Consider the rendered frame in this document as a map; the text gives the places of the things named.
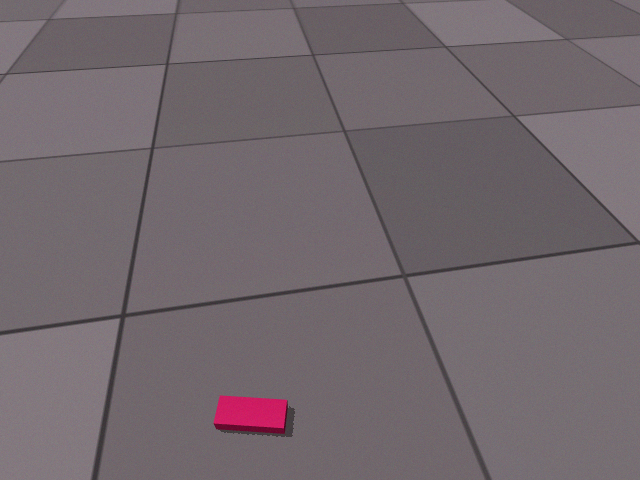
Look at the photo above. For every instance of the carton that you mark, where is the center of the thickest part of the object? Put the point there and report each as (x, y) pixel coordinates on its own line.
(251, 414)

